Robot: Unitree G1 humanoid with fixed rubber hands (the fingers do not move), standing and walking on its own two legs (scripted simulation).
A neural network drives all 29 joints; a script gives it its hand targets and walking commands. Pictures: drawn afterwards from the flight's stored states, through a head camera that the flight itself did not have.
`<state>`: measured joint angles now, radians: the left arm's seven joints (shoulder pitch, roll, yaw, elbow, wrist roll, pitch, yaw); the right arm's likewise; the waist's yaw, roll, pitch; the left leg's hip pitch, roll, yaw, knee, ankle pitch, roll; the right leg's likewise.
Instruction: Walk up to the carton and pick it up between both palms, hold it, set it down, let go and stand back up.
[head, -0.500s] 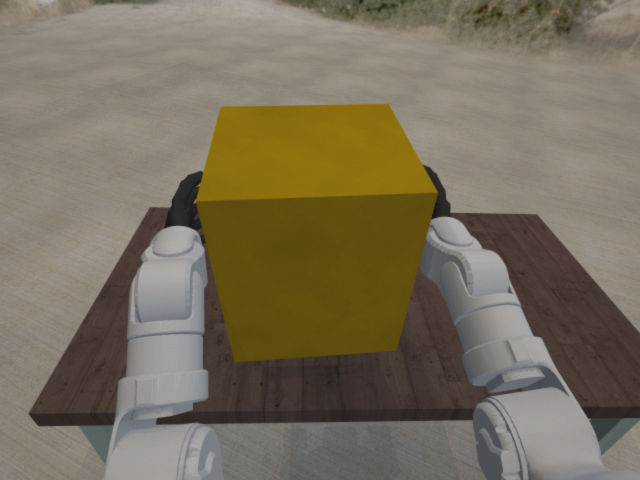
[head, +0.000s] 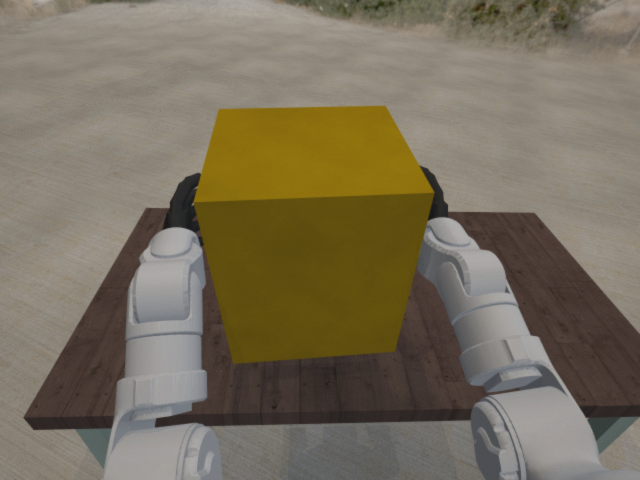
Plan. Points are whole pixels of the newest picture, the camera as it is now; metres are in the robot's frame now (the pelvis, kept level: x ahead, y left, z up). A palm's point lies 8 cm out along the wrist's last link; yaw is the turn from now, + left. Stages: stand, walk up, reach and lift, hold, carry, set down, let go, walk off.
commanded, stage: hold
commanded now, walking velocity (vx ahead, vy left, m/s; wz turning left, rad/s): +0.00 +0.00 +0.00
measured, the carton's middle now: (309, 234) +0.38 +0.00 +0.18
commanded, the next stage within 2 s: none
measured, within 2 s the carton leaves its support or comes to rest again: neither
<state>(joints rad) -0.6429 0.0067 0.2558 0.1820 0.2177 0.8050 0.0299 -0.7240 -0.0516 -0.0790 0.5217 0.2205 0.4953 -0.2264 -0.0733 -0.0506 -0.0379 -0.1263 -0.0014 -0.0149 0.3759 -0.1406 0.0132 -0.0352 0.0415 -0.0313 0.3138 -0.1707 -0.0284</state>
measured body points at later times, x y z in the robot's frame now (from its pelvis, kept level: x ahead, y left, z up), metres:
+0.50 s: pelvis +0.00 +0.00 +0.00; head -0.06 +0.03 +0.45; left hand +0.37 +0.16 +0.20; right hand +0.38 -0.15 +0.20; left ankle +0.05 +0.11 -0.75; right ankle +0.01 -0.10 -0.75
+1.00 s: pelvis +0.00 +0.00 +0.00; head -0.06 +0.03 +0.45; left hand +0.37 +0.16 +0.20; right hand +0.38 -0.15 +0.20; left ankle +0.05 +0.11 -0.75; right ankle +0.01 -0.10 -0.75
